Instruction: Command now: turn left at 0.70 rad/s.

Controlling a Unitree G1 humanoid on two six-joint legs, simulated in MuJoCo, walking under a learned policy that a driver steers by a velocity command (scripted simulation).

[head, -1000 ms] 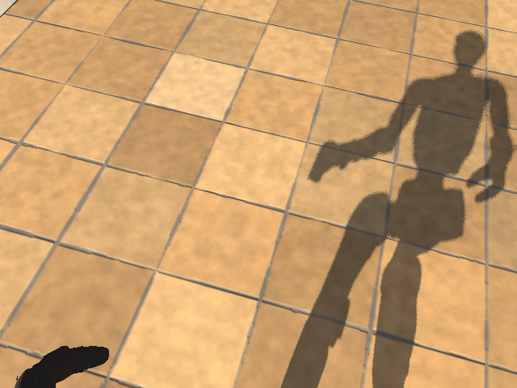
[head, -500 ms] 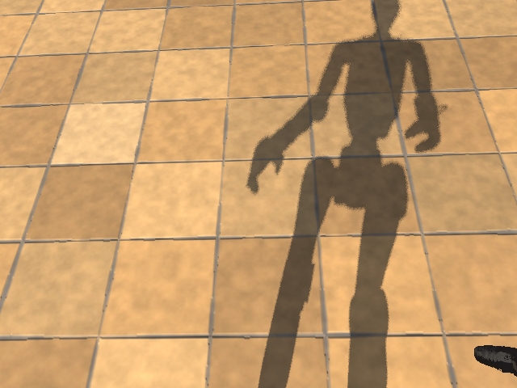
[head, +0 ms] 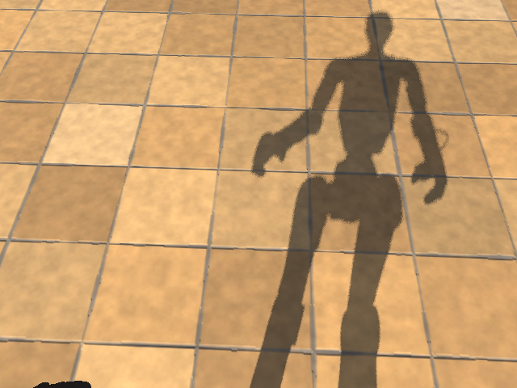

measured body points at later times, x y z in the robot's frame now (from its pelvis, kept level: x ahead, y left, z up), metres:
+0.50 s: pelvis +0.05 +0.04 -0.01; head +0.10 +0.06 +0.44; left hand -0.01 +0.33 -0.13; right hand +0.35 -0.11 -0.07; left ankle +0.07 +0.18 -0.74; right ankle -0.01 -0.12 -0.73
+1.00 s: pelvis +0.11 +0.02 -0.01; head +0.14 -0.02 +0.43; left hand +0.27 +0.30 -0.08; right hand +0.25 -0.29 -0.12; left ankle +0.09 +0.18 -0.67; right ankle +0.10 -0.06 -0.74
